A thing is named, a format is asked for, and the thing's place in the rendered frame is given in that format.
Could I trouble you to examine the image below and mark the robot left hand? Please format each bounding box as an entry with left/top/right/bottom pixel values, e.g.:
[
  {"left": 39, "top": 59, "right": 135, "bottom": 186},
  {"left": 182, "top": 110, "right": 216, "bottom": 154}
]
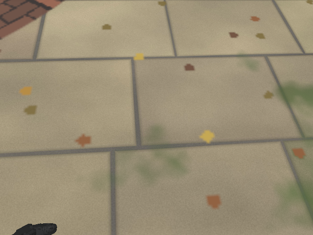
[{"left": 12, "top": 223, "right": 57, "bottom": 235}]

